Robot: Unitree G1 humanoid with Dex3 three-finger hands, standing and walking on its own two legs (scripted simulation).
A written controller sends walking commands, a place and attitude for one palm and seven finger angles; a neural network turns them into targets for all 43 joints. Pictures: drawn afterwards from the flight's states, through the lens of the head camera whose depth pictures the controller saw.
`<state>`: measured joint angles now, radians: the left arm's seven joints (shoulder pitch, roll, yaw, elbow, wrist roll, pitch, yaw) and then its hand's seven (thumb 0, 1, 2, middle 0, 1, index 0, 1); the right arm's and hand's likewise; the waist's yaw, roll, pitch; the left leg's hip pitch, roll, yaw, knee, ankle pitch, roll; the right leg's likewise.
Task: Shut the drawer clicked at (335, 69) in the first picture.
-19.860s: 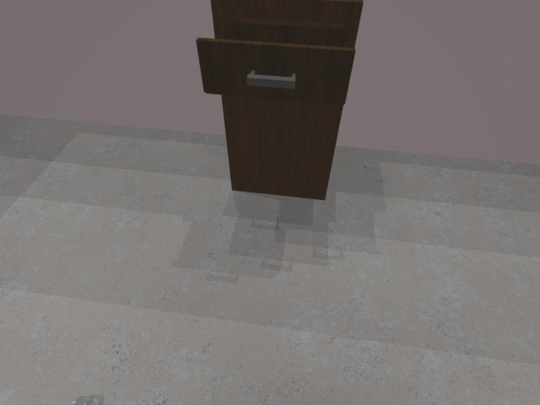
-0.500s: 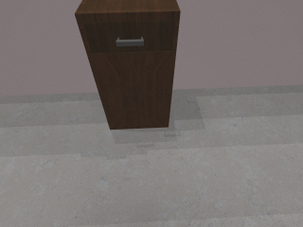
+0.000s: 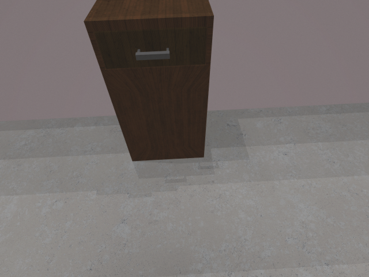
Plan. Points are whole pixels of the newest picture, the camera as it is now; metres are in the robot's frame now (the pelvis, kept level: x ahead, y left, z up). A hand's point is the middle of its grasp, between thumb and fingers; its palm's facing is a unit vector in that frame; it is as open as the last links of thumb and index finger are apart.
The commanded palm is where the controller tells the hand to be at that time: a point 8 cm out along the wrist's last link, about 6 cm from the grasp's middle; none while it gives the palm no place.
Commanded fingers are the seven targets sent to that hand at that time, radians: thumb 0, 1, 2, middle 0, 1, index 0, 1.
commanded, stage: look to check the result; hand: left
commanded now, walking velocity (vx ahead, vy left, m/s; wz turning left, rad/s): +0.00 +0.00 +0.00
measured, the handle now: (153, 53) +0.92 +0.18 +0.01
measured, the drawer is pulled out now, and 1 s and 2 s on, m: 0.00 0.00 0.00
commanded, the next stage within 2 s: stand and wait in 0.06 s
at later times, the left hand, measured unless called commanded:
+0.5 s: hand out of the picture +0.08 +0.23 -0.16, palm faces -0.02 -0.94 -0.34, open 7.4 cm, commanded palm none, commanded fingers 0.00 0.90 0.90 -0.20 -0.30 -0.20 -0.30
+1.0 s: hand out of the picture +0.08 +0.24 -0.16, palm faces -0.02 -0.95 -0.33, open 7.4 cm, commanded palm none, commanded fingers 0.00 0.90 0.90 -0.20 -0.30 -0.20 -0.30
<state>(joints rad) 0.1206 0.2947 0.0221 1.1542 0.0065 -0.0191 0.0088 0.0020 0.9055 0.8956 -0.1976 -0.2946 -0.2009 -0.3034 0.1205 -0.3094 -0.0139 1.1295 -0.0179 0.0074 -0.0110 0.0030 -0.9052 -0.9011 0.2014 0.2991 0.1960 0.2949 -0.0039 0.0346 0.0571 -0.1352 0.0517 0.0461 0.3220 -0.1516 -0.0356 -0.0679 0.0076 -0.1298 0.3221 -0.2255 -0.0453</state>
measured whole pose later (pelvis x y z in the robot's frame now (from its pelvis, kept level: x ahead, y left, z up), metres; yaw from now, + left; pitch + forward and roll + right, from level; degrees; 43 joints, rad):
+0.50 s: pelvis +0.01 -0.01 +0.00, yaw -1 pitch -2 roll +0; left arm 0.12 0.29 0.02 1.14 0.01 -0.02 0.01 0.00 0.90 0.90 -0.20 -0.29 -0.20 -0.30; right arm 0.14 -0.31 -0.01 1.13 -0.02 0.01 -0.01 0.00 -0.90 -0.90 0.20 0.30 0.20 0.30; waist -0.01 0.03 0.06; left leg -0.11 0.07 0.06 0.30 -0.16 -0.05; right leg -0.04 0.02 -0.12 0.30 -0.23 -0.05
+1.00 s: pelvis +0.01 +0.00 +0.00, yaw -1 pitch -2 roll +0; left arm 0.12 0.29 0.02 1.15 0.01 -0.02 0.01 0.00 0.90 0.90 -0.20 -0.29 -0.20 -0.30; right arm 0.14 -0.30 -0.01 1.14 -0.02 0.00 -0.01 0.00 -0.90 -0.90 0.20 0.30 0.20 0.30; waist -0.01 0.02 0.05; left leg -0.10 0.06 0.07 0.30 -0.16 -0.04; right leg -0.04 0.02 -0.11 0.29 -0.22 -0.04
